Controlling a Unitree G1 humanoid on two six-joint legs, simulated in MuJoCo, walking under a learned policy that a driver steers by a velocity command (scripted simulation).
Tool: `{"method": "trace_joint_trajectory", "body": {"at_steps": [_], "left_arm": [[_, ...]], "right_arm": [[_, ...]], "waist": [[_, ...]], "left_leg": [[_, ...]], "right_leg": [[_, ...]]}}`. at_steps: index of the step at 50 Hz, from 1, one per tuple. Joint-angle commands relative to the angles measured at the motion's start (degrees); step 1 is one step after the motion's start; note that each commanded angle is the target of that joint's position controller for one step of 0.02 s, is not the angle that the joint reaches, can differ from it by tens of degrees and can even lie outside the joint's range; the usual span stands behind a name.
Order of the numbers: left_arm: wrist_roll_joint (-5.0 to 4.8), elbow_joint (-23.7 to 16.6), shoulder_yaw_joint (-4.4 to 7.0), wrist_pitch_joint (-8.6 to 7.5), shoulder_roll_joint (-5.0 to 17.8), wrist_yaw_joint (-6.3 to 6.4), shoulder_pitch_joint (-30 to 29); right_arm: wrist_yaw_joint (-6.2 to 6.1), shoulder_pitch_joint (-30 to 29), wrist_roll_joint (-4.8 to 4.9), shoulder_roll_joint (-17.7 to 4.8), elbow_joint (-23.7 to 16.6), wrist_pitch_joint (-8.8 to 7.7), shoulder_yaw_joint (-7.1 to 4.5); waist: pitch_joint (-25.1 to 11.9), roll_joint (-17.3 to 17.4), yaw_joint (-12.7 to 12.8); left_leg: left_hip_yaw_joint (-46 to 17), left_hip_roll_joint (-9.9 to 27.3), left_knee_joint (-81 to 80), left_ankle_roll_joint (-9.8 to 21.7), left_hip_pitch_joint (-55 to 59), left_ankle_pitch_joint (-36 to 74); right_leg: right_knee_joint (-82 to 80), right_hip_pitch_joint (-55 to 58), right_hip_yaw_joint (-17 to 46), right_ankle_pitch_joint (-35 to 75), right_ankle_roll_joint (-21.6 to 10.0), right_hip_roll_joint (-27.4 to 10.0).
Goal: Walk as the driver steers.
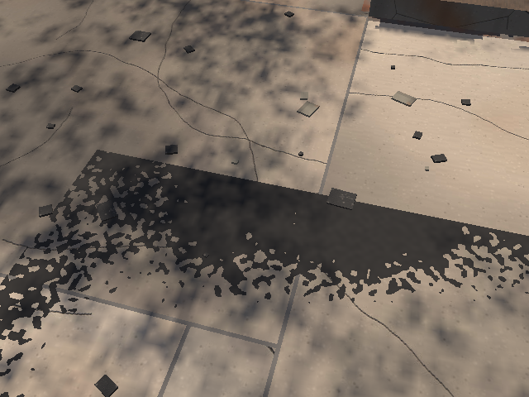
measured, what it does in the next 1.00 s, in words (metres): walks ahead: left foot, then right foot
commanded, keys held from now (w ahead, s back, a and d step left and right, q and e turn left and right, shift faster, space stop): w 1.00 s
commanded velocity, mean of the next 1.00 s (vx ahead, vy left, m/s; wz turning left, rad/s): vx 0.50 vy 0.00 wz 0.00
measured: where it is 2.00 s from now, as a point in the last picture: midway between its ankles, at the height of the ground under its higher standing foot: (274, 220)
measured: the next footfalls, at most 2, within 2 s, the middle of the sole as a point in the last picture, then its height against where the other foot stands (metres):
left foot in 0.34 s outside the picture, level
right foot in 0.90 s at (309, 339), level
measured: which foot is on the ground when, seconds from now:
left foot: up 0.00-0.32, down 0.34-0.92, up 0.94-1.00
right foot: down 0.00-0.34, up 0.36-0.88, down 0.90-1.00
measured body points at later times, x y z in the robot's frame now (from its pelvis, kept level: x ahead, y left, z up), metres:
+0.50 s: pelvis +0.27 +0.09 +0.00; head +0.29 +0.10 +0.45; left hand +0.34 +0.35 -0.14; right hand +0.35 -0.18 -0.12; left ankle +0.31 +0.17 -0.74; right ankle +0.22 -0.07 -0.65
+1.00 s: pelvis +0.54 +0.02 -0.01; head +0.57 +0.01 +0.43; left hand +0.70 +0.27 -0.12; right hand +0.53 -0.24 -0.16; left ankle +0.39 +0.16 -0.65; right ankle +0.62 -0.07 -0.74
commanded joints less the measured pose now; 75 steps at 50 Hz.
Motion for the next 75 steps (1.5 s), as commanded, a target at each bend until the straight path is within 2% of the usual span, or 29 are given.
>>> {"method": "trace_joint_trajectory", "body": {"at_steps": [1, 6, 11, 14, 16, 17, 18, 19, 20, 22, 23, 28, 34, 40, 43, 45, 46, 47, 48, 49, 50, 51, 55, 62, 68, 71, 73, 74, 75], "left_arm": [[0.12, -2.51, 0.78, -1.28, 6.11, 0.67, -2.15], [-0.77, -1.13, 1.30, -0.35, 8.63, 2.11, 3.97], [-1.43, 0.91, 1.56, 0.69, 9.33, 2.19, 8.62], [-1.44, 1.13, 2.04, 1.58, 10.34, 2.44, 7.86], [-0.92, 0.40, 1.58, 2.16, 9.36, 2.45, 5.79], [0.18, -1.35, 0.42, 2.02, 6.92, 2.46, 5.59], [-0.28, -1.68, -1.76, 0.56, -0.89, 1.86, 12.40], [-1.64, -0.83, -0.47, -0.78, 5.44, 1.69, 10.40], [-2.72, -2.54, 0.57, -1.50, 9.22, 1.55, 4.81], [-1.50, -3.44, 0.98, -1.10, 8.36, 2.27, 0.17], [-1.15, -3.42, 1.17, -0.34, 7.39, 2.36, 0.98], [-0.59, -4.87, 1.32, 1.71, 4.88, 2.62, -2.22], [-0.73, -8.39, 1.00, 1.23, 3.55, 1.91, -14.44], [-1.40, -11.76, 0.70, 0.34, 3.96, 0.13, -22.39], [-1.37, -11.11, 1.66, -0.20, 6.17, -0.38, -17.74], [-1.10, -5.84, 4.24, -0.17, 10.98, 0.29, -0.30], [0.13, -4.26, 5.61, 0.09, 16.57, 0.82, 8.96], [-0.46, -3.62, 4.98, 0.46, 15.09, 0.65, 10.24], [-1.00, -4.05, 3.75, 0.36, 11.31, 0.60, 6.53], [-0.95, -5.31, 3.08, 0.35, 9.04, 0.75, 1.45], [-0.51, -5.93, 2.51, 0.20, 7.46, 0.52, -2.97], [-0.02, -6.15, 2.00, -0.11, 5.67, 0.33, -5.25], [0.16, -3.97, 2.28, -0.62, 6.92, 0.55, -3.27], [-0.54, -1.43, 2.45, 0.29, 8.72, 2.38, 3.33], [-1.10, 1.52, 2.88, 1.60, 9.57, 2.69, 8.63], [-1.29, 1.64, 3.43, 2.30, 10.71, 2.99, 7.06], [-1.12, 0.89, 3.00, 2.75, 9.70, 2.99, 4.76], [-0.03, -0.60, 2.03, 2.64, 7.70, 2.98, 5.22], [-0.46, -0.27, -0.20, 1.36, -0.48, 2.31, 12.50]], "right_arm": [[-0.76, 4.22, -0.90, -2.63, -2.27, 0.88, -0.85], [-0.35, -8.09, -0.78, -1.99, -5.92, 0.20, -0.56], [1.24, -16.02, 0.16, -2.51, -8.70, -0.23, -0.27], [2.17, -14.41, 0.18, -4.35, -9.33, -0.98, -0.84], [1.91, -1.27, 0.01, -8.23, -5.52, -1.28, -3.05], [1.43, 10.51, -0.60, -13.17, -3.15, -1.29, -4.49], [1.80, 14.66, -1.11, -17.73, -1.68, -0.83, -5.48], [1.96, 14.04, -0.94, -11.43, -2.04, -0.94, -3.90], [1.87, 8.49, -0.76, -8.69, -3.21, -1.09, -2.97], [2.23, 0.38, -1.05, -5.63, -4.80, -0.95, -1.90], [2.42, -0.50, -1.45, -4.42, -4.54, -1.03, -1.48], [1.75, 3.99, -1.39, -6.75, -1.49, -1.19, -2.22], [0.41, 8.74, -0.78, -7.59, 0.77, -0.30, -2.18], [-0.13, 12.80, -0.28, -8.27, 3.73, 1.00, -2.66], [-0.39, 10.61, -0.21, -9.55, 3.56, 1.70, -3.17], [-0.36, 8.63, -0.74, -8.01, 2.48, 2.13, -2.46], [0.04, 13.26, -1.40, -3.48, 1.25, 1.40, -0.98], [0.51, 15.75, -0.65, -0.28, 2.22, -0.09, 0.11], [0.79, 11.11, 0.83, -6.23, 1.30, -1.26, -1.43], [0.75, 5.96, 1.63, -7.86, -0.43, -1.77, -1.79], [0.33, 3.41, 1.04, -7.39, -0.90, -1.62, -1.96], [-0.10, 3.32, 0.18, -6.98, -0.83, -0.91, -2.49], [-0.50, 4.50, -0.33, -3.72, -0.88, 1.46, -2.51], [0.23, -9.88, -0.65, -2.65, -5.16, 1.04, -2.23], [2.11, -18.81, 0.11, -2.78, -8.63, 0.28, -1.49], [2.79, -15.75, 0.20, -4.84, -8.62, -0.27, -2.11], [2.31, -1.01, -0.15, -9.02, -4.11, -0.35, -4.41], [1.69, 9.90, -0.93, -13.59, -1.96, -0.23, -5.65], [2.07, 12.19, -1.05, -16.18, -0.87, -0.03, -5.99]], "waist": [[2.01, -4.53, -3.34], [2.15, -4.12, 0.85], [3.57, -5.01, 3.53], [2.53, -6.08, 1.33], [-5.00, -5.35, -5.38], [-14.27, 0.83, -9.42], [-20.59, 17.27, -6.16], [-20.01, 11.64, -7.51], [-11.90, 7.75, -6.48], [-5.07, 0.89, -3.15], [-4.23, 2.06, -1.37], [-0.78, 1.05, -0.46], [1.99, 1.48, -3.74], [4.79, 1.79, -5.33], [1.38, 3.48, -1.80], [-9.29, 2.17, 6.19], [-18.80, -8.52, 6.12], [-24.82, -17.86, 5.09], [-17.69, -13.05, 5.37], [-10.71, -9.72, 3.99], [-6.02, -4.95, 1.88], [-4.02, -4.95, -0.15], [-1.09, -5.73, -2.70], [1.89, -4.98, 1.11], [4.49, -5.21, 3.65], [2.29, -6.82, 0.67], [-6.67, -6.15, -6.67], [-15.53, 0.80, -9.84], [-22.24, 15.88, -5.85]], "left_leg": [[-0.01, 3.72, -5.67, -1.99, -2.47, 6.15], [1.92, 2.05, -26.44, -2.85, -4.43, 19.78], [2.81, -0.05, -36.18, -2.32, -3.78, 17.46], [3.41, -1.41, -39.77, 0.08, 0.68, 11.09], [5.59, -4.36, -41.74, 2.83, 18.53, 9.75], [-5.58, 5.56, -41.03, 6.91, 36.11, 10.78], [-32.02, 17.41, -47.64, 16.01, 55.31, 1.83], [-37.76, 17.10, -51.84, 15.26, 54.45, -3.45], [-28.76, 15.27, -52.19, 12.32, 47.04, 0.02], [-16.21, 10.43, -55.26, 10.04, 32.62, 11.13], [-12.54, 8.62, -57.01, 9.25, 28.78, 13.52], [-5.58, 7.18, -61.06, 10.32, 25.77, 22.37], [-0.71, 5.33, -62.76, 8.08, 27.80, 18.83], [-1.04, 9.17, -59.05, 7.58, 37.37, 19.81], [-0.26, 9.43, -52.47, 6.06, 38.78, 34.28], [3.72, 4.18, -32.23, 3.14, 30.17, 41.67], [6.46, -2.76, -9.61, -0.46, 9.22, 19.96], [0.49, -9.49, 4.37, -1.85, -4.14, -16.49], [-3.90, -5.64, 9.72, -0.51, -9.99, -15.55], [-1.92, -2.51, 8.74, 0.38, -11.11, -10.54], [-0.58, 0.19, 4.86, 0.28, -8.56, -5.42], [-0.76, 2.07, 1.12, 0.28, -5.00, -2.54], [0.05, 3.55, -5.85, -1.05, -2.04, 2.93], [2.20, 1.83, -28.15, -2.58, -6.57, 20.85], [3.17, -0.20, -37.57, -1.34, -7.92, 17.00], [4.56, -2.32, -39.98, 0.97, -0.69, 11.10], [6.83, -5.27, -41.19, 3.88, 20.80, 12.21], [-5.88, 5.78, -39.81, 7.82, 39.25, 13.52], [-32.75, 17.97, -47.15, 16.17, 56.74, 2.33]], "right_leg": [[-13.30, -5.36, 12.92, 3.03, -10.15, -15.88], [-12.37, 0.72, 9.85, 5.05, -7.25, -14.94], [-8.81, 9.00, 10.25, 3.09, -6.36, -17.86], [-4.14, 12.90, 11.37, 7.26, -5.02, -20.11], [11.06, 10.48, 7.66, 22.75, -2.59, -15.79], [29.76, -0.32, 3.94, 13.24, -0.31, -11.83], [49.09, -24.17, 2.67, -19.81, 3.32, -1.48], [57.18, -30.95, 10.66, -25.03, 2.39, -3.99], [58.12, -34.07, 10.19, -19.93, 1.29, -7.06], [52.19, -29.28, 8.02, -11.02, 1.88, -11.72], [49.60, -25.82, 8.19, -8.77, 2.09, -13.14], [40.18, -28.22, 6.90, -1.14, 4.06, -13.74], [21.42, -27.97, 4.78, 12.45, 4.51, -11.77], [13.30, -29.31, 4.22, 7.69, 2.57, -10.31], [11.22, -19.15, 1.82, 2.24, 0.33, -7.42], [11.61, 6.26, 2.23, 4.23, -3.10, -7.04], [11.48, 29.61, 23.43, 1.27, -10.32, -21.84], [1.39, 37.59, 45.51, -5.96, -15.53, -29.15], [-0.46, 31.78, 41.18, -9.94, -12.51, -26.95], [-1.50, 22.83, 32.24, -7.59, -10.16, -25.03], [-3.67, 13.41, 25.84, -2.83, -8.84, -22.66], [-5.47, 7.43, 21.45, 0.28, -7.69, -20.38], [-10.62, 0.15, 14.27, 5.57, -8.54, -18.07], [-11.93, 5.00, 8.09, 8.36, -5.97, -16.04], [-8.03, 14.90, 8.25, 9.01, -5.60, -19.67], [-2.70, 17.41, 8.19, 19.85, -4.11, -20.92], [13.87, 12.76, 4.47, 33.36, -1.57, -16.41], [32.62, -0.06, 1.64, 17.22, 0.58, -12.59], [51.13, -22.63, 3.75, -23.10, 3.65, -1.81]]}}
Velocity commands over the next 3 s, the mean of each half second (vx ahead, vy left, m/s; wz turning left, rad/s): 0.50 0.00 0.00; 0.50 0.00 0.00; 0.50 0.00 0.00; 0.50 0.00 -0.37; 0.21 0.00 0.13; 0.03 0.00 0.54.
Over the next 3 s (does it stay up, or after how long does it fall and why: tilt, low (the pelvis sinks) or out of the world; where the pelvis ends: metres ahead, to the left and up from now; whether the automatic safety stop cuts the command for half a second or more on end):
stays up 1.30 -0.02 0.00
